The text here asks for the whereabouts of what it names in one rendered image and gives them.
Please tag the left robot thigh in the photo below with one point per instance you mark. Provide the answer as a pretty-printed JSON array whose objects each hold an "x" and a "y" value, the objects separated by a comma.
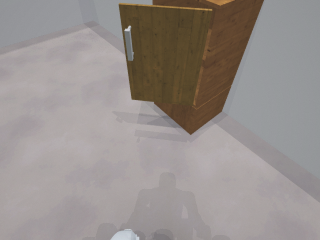
[{"x": 125, "y": 235}]

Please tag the cupboard door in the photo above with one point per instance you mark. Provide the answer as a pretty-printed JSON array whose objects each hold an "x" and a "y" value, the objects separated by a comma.
[{"x": 168, "y": 43}]

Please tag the handle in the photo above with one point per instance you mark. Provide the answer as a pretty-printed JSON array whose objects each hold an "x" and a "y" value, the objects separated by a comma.
[{"x": 128, "y": 41}]

